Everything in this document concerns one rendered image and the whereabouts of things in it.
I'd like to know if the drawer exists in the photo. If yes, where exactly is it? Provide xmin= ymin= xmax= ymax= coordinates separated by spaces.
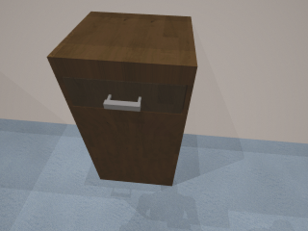
xmin=63 ymin=76 xmax=187 ymax=114

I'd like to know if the cabinet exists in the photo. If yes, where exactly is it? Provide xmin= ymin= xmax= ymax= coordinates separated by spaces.
xmin=47 ymin=12 xmax=198 ymax=186

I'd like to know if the handle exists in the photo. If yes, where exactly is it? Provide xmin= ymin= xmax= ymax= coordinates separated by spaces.
xmin=103 ymin=94 xmax=141 ymax=112

